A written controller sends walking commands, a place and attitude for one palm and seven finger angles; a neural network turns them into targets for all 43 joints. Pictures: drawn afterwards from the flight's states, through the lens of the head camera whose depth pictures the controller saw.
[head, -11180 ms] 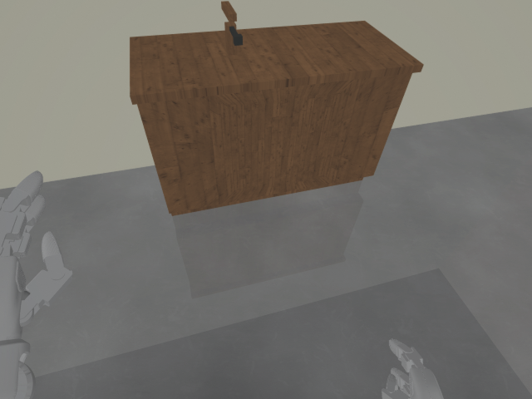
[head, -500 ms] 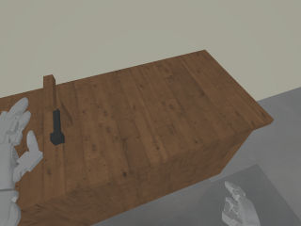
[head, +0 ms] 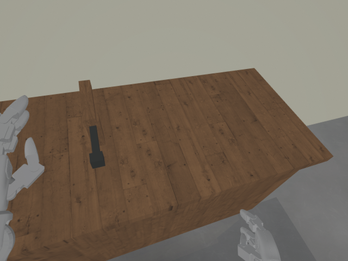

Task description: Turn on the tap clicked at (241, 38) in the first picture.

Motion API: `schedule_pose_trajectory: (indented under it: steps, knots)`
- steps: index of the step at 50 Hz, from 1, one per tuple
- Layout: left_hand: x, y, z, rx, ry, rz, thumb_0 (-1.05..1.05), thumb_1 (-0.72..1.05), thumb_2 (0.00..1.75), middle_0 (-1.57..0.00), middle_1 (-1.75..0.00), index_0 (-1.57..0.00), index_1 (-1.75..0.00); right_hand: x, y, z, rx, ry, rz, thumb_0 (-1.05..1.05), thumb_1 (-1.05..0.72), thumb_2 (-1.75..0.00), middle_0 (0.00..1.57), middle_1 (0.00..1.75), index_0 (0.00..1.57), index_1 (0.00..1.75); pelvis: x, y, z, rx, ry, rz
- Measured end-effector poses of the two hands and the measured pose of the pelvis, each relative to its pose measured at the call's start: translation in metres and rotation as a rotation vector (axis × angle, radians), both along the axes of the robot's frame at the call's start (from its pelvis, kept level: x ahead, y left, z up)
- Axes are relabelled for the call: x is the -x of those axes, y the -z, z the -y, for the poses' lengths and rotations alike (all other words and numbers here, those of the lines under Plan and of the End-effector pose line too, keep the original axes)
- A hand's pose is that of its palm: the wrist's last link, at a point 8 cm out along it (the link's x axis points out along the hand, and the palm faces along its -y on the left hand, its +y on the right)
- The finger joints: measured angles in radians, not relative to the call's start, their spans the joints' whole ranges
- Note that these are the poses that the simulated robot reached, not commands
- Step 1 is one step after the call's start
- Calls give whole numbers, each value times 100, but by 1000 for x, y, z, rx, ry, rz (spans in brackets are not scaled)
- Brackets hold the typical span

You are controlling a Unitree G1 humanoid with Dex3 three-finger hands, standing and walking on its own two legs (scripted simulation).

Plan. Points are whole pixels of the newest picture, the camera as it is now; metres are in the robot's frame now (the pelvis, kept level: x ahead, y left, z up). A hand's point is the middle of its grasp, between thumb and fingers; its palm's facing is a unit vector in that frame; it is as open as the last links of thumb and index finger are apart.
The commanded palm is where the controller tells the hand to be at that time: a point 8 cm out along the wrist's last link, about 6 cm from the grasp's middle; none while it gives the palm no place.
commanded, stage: come to a stop and stand still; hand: left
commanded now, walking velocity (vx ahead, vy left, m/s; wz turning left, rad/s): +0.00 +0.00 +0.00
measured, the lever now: (97, 159) +0.31 +0.21 +0.04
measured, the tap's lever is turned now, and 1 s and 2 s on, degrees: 0 0 0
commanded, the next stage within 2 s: look again from close up in 0.92 s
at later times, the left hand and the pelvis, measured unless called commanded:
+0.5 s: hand (48, 183) +0.20 +0.23 +0.15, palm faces +0.36 -0.86 -0.37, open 7.4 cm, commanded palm +0.14 +0.26 +0.18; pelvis -0.01 -0.02 +0.00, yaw +0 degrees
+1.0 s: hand (62, 184) +0.19 +0.20 +0.16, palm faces +0.34 -0.86 -0.37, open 7.4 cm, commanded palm +0.14 +0.24 +0.18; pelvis -0.02 -0.04 +0.00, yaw +0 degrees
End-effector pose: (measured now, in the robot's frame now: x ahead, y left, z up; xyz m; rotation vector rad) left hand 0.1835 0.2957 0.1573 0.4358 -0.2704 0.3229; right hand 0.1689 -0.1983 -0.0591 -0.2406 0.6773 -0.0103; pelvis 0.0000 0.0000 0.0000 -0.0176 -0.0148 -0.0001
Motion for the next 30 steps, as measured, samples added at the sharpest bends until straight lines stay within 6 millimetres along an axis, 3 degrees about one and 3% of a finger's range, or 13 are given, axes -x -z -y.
schedule_pose_trajectory:
  steps: [3, 13, 23, 30]
  knots:
    - [-2, 0, -1, 10, -8, 3, 2, 89, 90, -21, -30, -21, -31, -2, 2, -2, 11, -15, -23, 1, -90, -89, 21, 30, 21, 30, -1, 0, -1, -3, -3, -1]
    - [-6, -32, 19, -74, 54, 60, 2, 89, 90, -21, -30, -21, -31, -9, 3, 15, 5, 15, -31, 2, -90, -89, 21, 30, 21, 30, -2, -2, 4, 16, -3, -24]
    - [20, -11, 24, -6, -1, -45, 2, 89, 90, -21, -30, -21, -31, 8, -3, 47, 39, 80, -17, 1, -91, -90, 20, 30, 20, 30, 9, -3, 18, 14, -5, -14]
    - [37, -15, 35, 27, -23, 17, 2, 89, 90, -21, -30, -21, -31, 20, -5, 57, 57, 65, -2, 2, -91, -90, 20, 30, 20, 30, 21, -3, 28, 12, -11, 3]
